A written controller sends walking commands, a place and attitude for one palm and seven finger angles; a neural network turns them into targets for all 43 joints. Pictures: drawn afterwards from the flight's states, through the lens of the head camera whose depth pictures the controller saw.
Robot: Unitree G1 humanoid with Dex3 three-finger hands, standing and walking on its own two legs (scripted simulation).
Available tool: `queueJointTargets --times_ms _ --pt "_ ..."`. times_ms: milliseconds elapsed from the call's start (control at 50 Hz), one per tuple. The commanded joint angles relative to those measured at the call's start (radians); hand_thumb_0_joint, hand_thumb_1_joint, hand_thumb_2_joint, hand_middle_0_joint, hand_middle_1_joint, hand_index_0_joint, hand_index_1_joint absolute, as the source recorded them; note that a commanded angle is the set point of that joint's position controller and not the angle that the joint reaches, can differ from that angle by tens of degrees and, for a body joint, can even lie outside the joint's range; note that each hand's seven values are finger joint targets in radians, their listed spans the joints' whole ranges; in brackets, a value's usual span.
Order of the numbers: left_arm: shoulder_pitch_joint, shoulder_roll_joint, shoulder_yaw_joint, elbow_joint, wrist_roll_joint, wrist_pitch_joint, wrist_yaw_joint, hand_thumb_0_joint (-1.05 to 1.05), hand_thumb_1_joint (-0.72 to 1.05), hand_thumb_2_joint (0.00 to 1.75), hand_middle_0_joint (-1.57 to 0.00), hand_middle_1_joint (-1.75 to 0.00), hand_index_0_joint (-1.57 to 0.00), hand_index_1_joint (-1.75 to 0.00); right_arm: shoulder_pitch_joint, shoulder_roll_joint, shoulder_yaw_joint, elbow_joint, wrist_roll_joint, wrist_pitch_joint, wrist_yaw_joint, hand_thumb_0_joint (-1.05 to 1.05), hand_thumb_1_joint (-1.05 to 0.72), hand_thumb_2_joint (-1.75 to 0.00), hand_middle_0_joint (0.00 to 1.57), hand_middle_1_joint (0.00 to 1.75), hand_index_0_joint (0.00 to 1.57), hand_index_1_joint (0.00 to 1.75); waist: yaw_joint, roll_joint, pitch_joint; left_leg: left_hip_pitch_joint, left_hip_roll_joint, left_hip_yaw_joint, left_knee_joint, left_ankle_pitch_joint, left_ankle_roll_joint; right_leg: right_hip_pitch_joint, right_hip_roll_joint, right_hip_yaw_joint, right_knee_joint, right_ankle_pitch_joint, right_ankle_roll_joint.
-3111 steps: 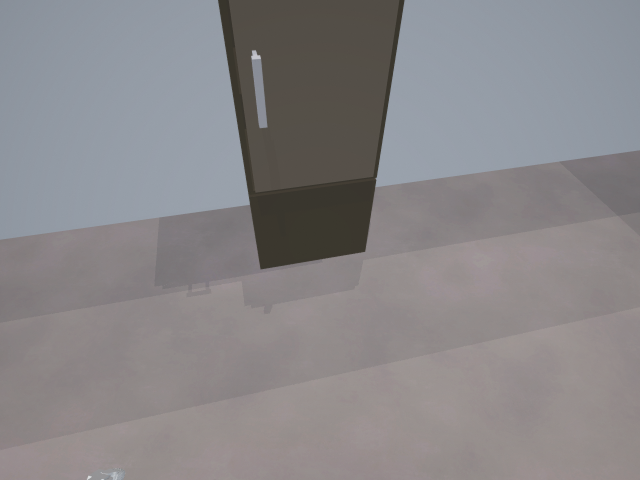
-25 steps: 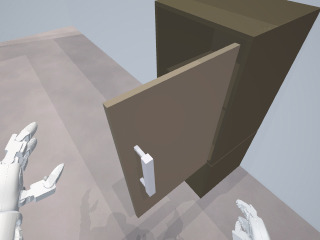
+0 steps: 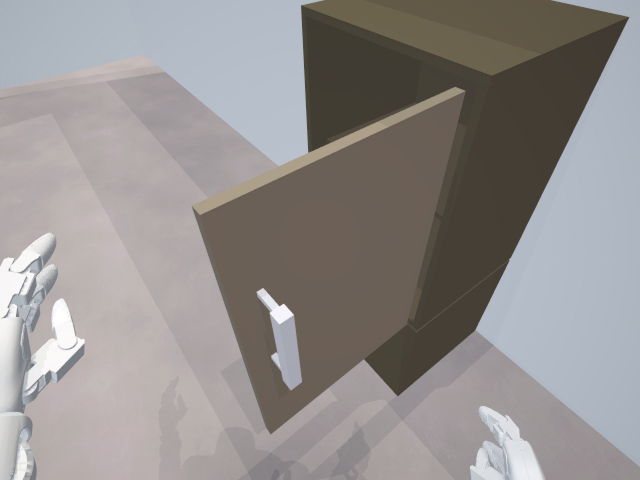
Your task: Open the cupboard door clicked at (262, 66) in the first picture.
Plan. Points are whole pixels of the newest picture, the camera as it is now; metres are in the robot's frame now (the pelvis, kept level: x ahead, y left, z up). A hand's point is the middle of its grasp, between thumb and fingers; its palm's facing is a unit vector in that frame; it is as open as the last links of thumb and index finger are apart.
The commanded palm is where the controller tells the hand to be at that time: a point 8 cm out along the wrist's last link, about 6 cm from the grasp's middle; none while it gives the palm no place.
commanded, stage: step back with the hand held close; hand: left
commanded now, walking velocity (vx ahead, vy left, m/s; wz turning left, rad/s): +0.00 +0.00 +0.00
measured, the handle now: (279, 341) +0.29 +0.10 +0.00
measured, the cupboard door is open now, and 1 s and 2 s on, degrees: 92 92 92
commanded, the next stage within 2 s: stop stepping back and stand still in 1.22 s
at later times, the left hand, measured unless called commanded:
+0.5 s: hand (64, 363) +0.17 +0.27 +0.15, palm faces +0.31 -0.79 -0.53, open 7.4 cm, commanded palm +0.11 +0.31 +0.17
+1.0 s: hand out of the picture +0.08 +0.28 +0.16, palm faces +0.43 -0.77 -0.46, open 7.4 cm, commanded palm +0.01 +0.33 +0.17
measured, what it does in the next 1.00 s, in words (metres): shifts its weight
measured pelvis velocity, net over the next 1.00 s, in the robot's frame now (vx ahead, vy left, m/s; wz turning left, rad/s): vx -0.13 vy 0.02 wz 0.01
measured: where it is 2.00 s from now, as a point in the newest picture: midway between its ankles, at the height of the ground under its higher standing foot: outside the picture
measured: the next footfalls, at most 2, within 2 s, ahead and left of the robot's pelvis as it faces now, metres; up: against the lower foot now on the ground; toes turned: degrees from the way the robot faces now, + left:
right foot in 1.28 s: -0.21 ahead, -0.09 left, +0.00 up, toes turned -7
left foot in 1.42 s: -0.10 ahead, +0.09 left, +0.00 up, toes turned -3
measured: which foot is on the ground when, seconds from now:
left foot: down 0.00-1.00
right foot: down 0.00-1.00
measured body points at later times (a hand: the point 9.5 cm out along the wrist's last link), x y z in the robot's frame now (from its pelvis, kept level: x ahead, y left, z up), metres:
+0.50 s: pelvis -0.04 +0.02 +0.00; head -0.02 +0.01 +0.45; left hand +0.15 +0.31 +0.17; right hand +0.13 -0.24 -0.08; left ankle -0.01 +0.11 -0.74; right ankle -0.03 -0.11 -0.74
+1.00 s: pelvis -0.13 +0.02 -0.02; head -0.10 +0.04 +0.43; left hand +0.05 +0.32 +0.18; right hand +0.05 -0.21 -0.10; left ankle -0.02 +0.11 -0.74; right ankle -0.04 -0.12 -0.74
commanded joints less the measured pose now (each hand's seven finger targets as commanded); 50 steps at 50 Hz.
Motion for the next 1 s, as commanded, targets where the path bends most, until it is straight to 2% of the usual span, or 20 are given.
queueJointTargets --times_ms 0,60,80,100,140,180,240,340,380,500,580,660,720,780,840,880,920,940,960,980 --pt "-0.085 0.188 0.119 -0.205 -0.005 -0.078 0.020 0.00 0.90 0.90 -0.20 -0.30 -0.20 -0.30 -0.136 -0.100 -0.040 -0.161 0.001 -0.068 -0.010 0.00 -0.90 -0.90 0.20 0.30 0.20 0.30 0.001 0.006 -0.064 0.035 0.001 -0.009 -0.050 0.249 0.016 -0.043 -0.009 0.014 -0.063 0.227 -0.006" --pt "-0.077 0.184 0.117 -0.185 -0.006 -0.079 0.017 0.00 0.90 0.90 -0.20 -0.30 -0.20 -0.30 -0.139 -0.101 -0.043 -0.158 0.002 -0.066 -0.010 0.00 -0.90 -0.90 0.20 0.30 0.20 0.30 0.001 -0.013 -0.057 0.033 0.001 -0.007 -0.053 0.238 0.018 -0.042 -0.008 0.018 -0.073 0.217 -0.006" --pt "-0.176 0.216 0.131 -0.280 -0.006 -0.093 0.020 0.00 0.90 0.90 -0.20 -0.30 -0.20 -0.30 -0.147 -0.102 -0.041 -0.163 0.003 -0.071 -0.010 0.00 -0.90 -0.90 0.20 0.30 0.20 0.30 -0.003 0.028 -0.084 0.047 -0.002 -0.009 -0.050 0.242 0.018 -0.038 -0.012 0.025 -0.071 0.228 -0.006" --pt "-0.240 0.329 0.251 -0.288 -0.002 -0.133 0.028 0.00 0.90 0.90 -0.20 -0.30 -0.20 -0.30 -0.135 -0.116 -0.034 -0.198 0.015 -0.052 -0.014 0.00 -0.90 -0.90 0.20 0.30 0.20 0.30 -0.053 -0.022 0.009 -0.019 0.014 -0.020 -0.016 0.158 0.029 -0.174 -0.052 0.121 -0.122 0.281 -0.008" --pt "-0.056 0.213 0.165 -0.163 0.004 -0.130 0.010 0.00 0.90 0.90 -0.20 -0.30 -0.20 -0.30 -0.129 -0.111 -0.044 -0.189 0.006 -0.019 -0.014 0.00 -0.90 -0.90 0.20 0.30 0.20 0.30 -0.056 -0.093 -0.029 -0.016 0.012 -0.019 0.017 0.157 0.029 -0.180 -0.081 0.125 -0.113 0.336 -0.007" --pt "-0.026 0.207 0.157 -0.183 0.007 -0.140 0.009 0.00 0.90 0.90 -0.20 -0.30 -0.20 -0.30 -0.128 -0.116 -0.050 -0.199 0.005 -0.003 -0.016 0.00 -0.90 -0.90 0.20 0.30 0.20 0.30 -0.057 -0.034 -0.089 -0.012 0.021 -0.015 0.006 0.223 0.023 -0.148 -0.085 0.105 -0.069 0.397 -0.005" --pt "0.023 0.220 0.167 -0.217 0.008 -0.142 0.016 0.00 0.90 0.90 -0.20 -0.30 -0.20 -0.30 -0.121 -0.120 -0.059 -0.222 0.008 0.018 -0.019 0.00 -0.90 -0.90 0.20 0.30 0.20 0.30 -0.056 -0.027 -0.164 0.003 0.038 -0.012 0.002 0.320 0.023 -0.126 -0.075 0.088 -0.024 0.446 0.005" --pt "0.077 0.264 0.217 -0.266 0.006 -0.144 0.031 0.00 0.90 0.90 -0.20 -0.30 -0.20 -0.30 -0.122 -0.112 -0.068 -0.254 0.014 0.043 -0.024 0.00 -0.90 -0.90 0.20 0.30 0.20 0.30 -0.053 -0.046 -0.201 -0.044 0.050 -0.020 0.005 0.370 0.019 -0.105 -0.066 0.079 0.028 0.476 0.009" --pt "0.088 0.269 0.225 -0.282 0.006 -0.147 0.037 0.00 0.90 0.90 -0.20 -0.30 -0.20 -0.30 -0.121 -0.111 -0.068 -0.261 0.014 0.047 -0.025 0.00 -0.90 -0.90 0.20 0.30 0.20 0.30 -0.052 -0.015 -0.195 -0.083 0.051 -0.033 -0.004 0.345 0.017 -0.097 -0.064 0.078 0.042 0.433 0.006" --pt "0.104 0.258 0.221 -0.304 0.013 -0.165 0.051 0.00 0.90 0.90 -0.20 -0.30 -0.20 -0.30 -0.107 -0.120 -0.073 -0.269 0.018 0.034 -0.024 0.00 -0.90 -0.90 0.20 0.30 0.20 0.30 -0.057 0.012 -0.150 -0.205 0.070 -0.058 -0.040 0.148 0.034 -0.113 -0.046 0.084 0.070 0.271 0.012" --pt "0.082 0.247 0.222 -0.314 0.028 -0.183 0.059 0.00 0.90 0.90 -0.20 -0.30 -0.20 -0.30 -0.099 -0.131 -0.073 -0.272 0.018 0.012 -0.024 0.00 -0.90 -0.90 0.20 0.30 0.20 0.30 -0.062 0.032 -0.100 -0.373 0.099 -0.105 -0.112 -0.144 0.061 -0.066 -0.023 0.081 0.123 0.135 0.017" --pt "0.044 0.247 0.245 -0.332 0.051 -0.203 0.066 0.00 0.90 0.90 -0.20 -0.30 -0.20 -0.30 -0.093 -0.140 -0.076 -0.273 0.014 -0.017 -0.026 0.00 -0.90 -0.90 0.20 0.30 0.20 0.30 -0.055 0.103 -0.090 -0.584 0.153 -0.173 -0.190 -0.375 0.099 0.062 0.015 0.051 0.274 0.116 0.030" --pt "0.024 0.231 0.244 -0.331 0.063 -0.213 0.066 0.00 0.90 0.90 -0.20 -0.30 -0.20 -0.30 -0.083 -0.136 -0.078 -0.264 0.012 -0.039 -0.022 0.00 -0.90 -0.90 0.20 0.30 0.20 0.30 -0.058 0.115 -0.079 -0.655 0.184 -0.196 -0.191 -0.445 0.116 0.086 0.030 0.047 0.354 0.097 0.033" --pt "0.030 0.231 0.240 -0.333 0.052 -0.221 0.062 0.00 0.90 0.90 -0.20 -0.30 -0.20 -0.30 -0.069 -0.119 -0.076 -0.251 0.011 -0.054 -0.016 0.00 -0.90 -0.90 0.20 0.30 0.20 0.30 -0.070 -0.006 -0.082 -0.539 0.109 -0.141 -0.061 -0.334 0.083 -0.044 -0.009 0.121 0.224 0.127 0.009" --pt "0.005 0.239 0.217 -0.358 0.035 -0.222 0.065 0.00 0.90 0.90 -0.20 -0.30 -0.20 -0.30 -0.046 -0.112 -0.079 -0.217 0.010 -0.057 -0.006 0.00 -0.90 -0.90 0.20 0.30 0.20 0.30 -0.085 -0.136 -0.093 -0.268 -0.009 -0.047 0.199 -0.215 0.015 -0.367 -0.137 0.283 -0.029 -0.104 -0.063" --pt "-0.006 0.252 0.209 -0.372 0.031 -0.222 0.076 0.00 0.90 0.90 -0.20 -0.30 -0.20 -0.30 -0.045 -0.096 -0.070 -0.190 0.004 -0.050 -0.004 0.00 -0.90 -0.90 0.20 0.30 0.20 0.30 -0.091 -0.140 -0.101 -0.146 -0.036 -0.032 0.292 -0.120 -0.005 -0.481 -0.193 0.282 -0.063 -0.071 -0.093" --pt "-0.002 0.273 0.231 -0.359 0.028 -0.220 0.081 0.00 0.90 0.90 -0.20 -0.30 -0.20 -0.30 -0.062 -0.097 -0.067 -0.190 0.006 -0.041 -0.008 0.00 -0.90 -0.90 0.20 0.30 0.20 0.30 -0.090 -0.117 -0.091 -0.161 -0.018 -0.066 0.179 -0.104 0.002 -0.464 -0.140 0.202 -0.009 -0.044 -0.056" --pt "0.001 0.281 0.241 -0.367 0.026 -0.225 0.081 0.00 0.90 0.90 -0.20 -0.30 -0.20 -0.30 -0.071 -0.108 -0.069 -0.198 0.010 -0.039 -0.013 0.00 -0.90 -0.90 0.20 0.30 0.20 0.30 -0.085 -0.060 -0.082 -0.207 0.017 -0.114 0.092 -0.156 0.016 -0.438 -0.094 0.169 0.031 -0.085 -0.030" --pt "0.010 0.289 0.257 -0.370 0.027 -0.229 0.080 0.00 0.90 0.90 -0.20 -0.30 -0.20 -0.30 -0.093 -0.122 -0.070 -0.209 0.008 -0.041 -0.020 0.00 -0.90 -0.90 0.20 0.30 0.20 0.30 -0.080 0.057 -0.066 -0.313 0.079 -0.194 -0.046 -0.250 0.038 -0.363 -0.033 0.121 0.116 -0.134 -0.002" --pt "0.027 0.278 0.275 -0.372 0.036 -0.235 0.077 0.00 0.90 0.90 -0.20 -0.30 -0.20 -0.30 -0.106 -0.133 -0.069 -0.222 0.005 -0.048 -0.022 0.00 -0.90 -0.90 0.20 0.30 0.20 0.30 -0.067 0.201 -0.081 -0.506 0.194 -0.320 -0.224 -0.441 0.085 -0.170 0.050 0.055 0.326 -0.111 0.028"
